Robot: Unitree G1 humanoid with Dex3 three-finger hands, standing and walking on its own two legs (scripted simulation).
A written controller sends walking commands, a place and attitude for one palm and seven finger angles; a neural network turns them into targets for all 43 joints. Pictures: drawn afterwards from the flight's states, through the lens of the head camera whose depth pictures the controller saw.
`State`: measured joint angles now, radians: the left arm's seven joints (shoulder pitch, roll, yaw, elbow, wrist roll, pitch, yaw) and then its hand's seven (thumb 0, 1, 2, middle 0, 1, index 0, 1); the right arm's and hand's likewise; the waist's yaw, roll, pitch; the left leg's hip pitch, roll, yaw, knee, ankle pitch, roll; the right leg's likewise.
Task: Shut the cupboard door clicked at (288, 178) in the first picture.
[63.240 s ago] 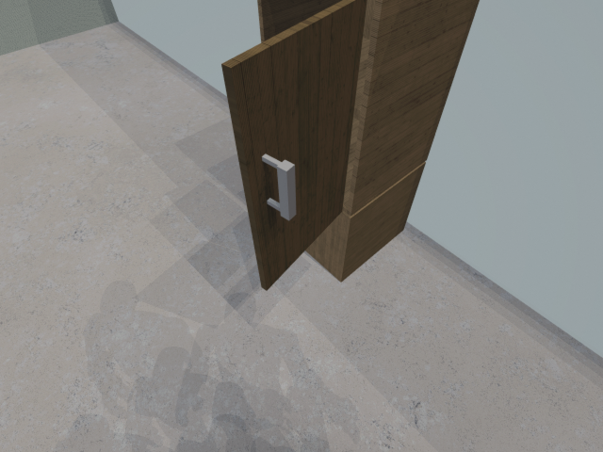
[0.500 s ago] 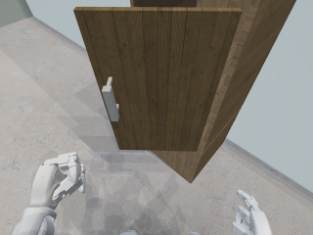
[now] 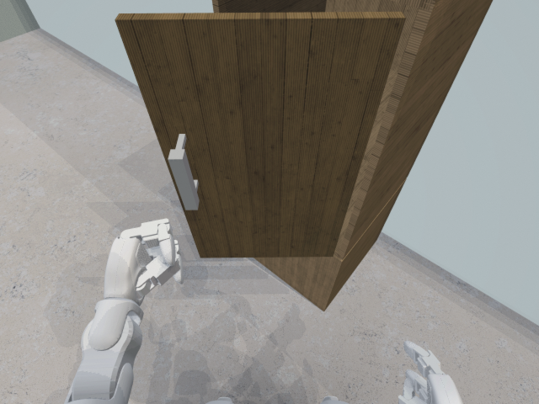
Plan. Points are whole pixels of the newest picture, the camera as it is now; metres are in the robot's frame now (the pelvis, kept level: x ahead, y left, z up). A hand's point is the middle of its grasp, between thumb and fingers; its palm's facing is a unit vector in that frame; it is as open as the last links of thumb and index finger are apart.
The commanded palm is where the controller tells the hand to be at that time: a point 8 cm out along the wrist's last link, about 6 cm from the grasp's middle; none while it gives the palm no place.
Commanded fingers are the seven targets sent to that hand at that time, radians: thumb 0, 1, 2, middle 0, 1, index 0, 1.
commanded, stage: bring the fist close to the handle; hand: left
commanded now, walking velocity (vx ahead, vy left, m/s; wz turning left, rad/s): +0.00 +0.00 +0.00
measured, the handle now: (187, 173) +0.47 +0.16 +0.06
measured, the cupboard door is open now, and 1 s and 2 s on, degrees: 40 40 27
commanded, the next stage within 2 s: push the door shut along its arc in 0.82 s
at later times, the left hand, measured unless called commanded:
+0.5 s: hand (203, 218) +0.37 +0.12 +0.07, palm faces +0.01 -1.00 +0.00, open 3.1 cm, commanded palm +0.34 +0.17 +0.07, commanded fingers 0.00 0.90 0.90 -1.30 -1.50 -1.30 -1.50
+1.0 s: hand (211, 220) +0.37 +0.11 +0.06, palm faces +0.01 -1.00 -0.02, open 3.1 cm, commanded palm +0.35 +0.16 +0.07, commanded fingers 0.00 0.90 0.90 -1.30 -1.50 -1.30 -1.50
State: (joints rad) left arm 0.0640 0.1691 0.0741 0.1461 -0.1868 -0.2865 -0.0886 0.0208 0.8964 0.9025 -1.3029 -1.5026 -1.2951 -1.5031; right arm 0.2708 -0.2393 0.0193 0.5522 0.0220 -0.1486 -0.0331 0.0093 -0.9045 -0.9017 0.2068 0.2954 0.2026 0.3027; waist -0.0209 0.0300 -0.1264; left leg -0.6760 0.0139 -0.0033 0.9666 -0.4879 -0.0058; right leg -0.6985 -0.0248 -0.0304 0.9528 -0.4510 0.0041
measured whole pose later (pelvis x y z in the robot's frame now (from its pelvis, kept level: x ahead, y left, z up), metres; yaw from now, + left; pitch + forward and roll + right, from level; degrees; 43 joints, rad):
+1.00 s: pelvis -0.01 -0.01 +0.00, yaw -1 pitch +12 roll +0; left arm -0.32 0.13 0.09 0.57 -0.12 -0.37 0.01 0.02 0.90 0.90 -1.30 -1.50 -1.30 -1.50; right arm 0.26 -0.24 0.00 0.61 0.02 -0.05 -0.01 0.01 -0.91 -0.90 0.21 0.30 0.20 0.30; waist -0.05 0.02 -0.11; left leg -0.69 0.02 0.02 0.93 -0.46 -0.01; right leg -0.73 -0.02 -0.01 0.93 -0.42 0.00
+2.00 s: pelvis -0.03 +0.00 -0.03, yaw -1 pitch +21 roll -1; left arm -1.03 0.37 0.24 1.22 -0.09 -0.36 -0.25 0.02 0.90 0.90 -1.30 -1.50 -1.30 -1.50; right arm 0.38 -0.27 0.02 0.65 0.00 -0.02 -0.01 0.00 -0.91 -0.90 0.21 0.30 0.20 0.30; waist -0.20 0.03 -0.11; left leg -0.99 0.03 0.01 1.09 -0.48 0.00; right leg -1.01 -0.01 -0.02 1.05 -0.42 0.01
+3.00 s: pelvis -0.03 +0.00 -0.06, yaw -2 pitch +31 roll -3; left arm -1.46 0.45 0.29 1.37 -0.03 -0.18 -0.08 0.04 0.94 0.98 -1.30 -1.50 -1.32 -1.50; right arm 0.44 -0.26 0.04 0.67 -0.08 -0.08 0.01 0.00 -0.91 -0.90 0.21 0.30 0.20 0.30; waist -0.29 0.07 -0.11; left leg -1.26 0.04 -0.04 1.24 -0.51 0.00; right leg -1.25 0.00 -0.05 1.16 -0.44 0.00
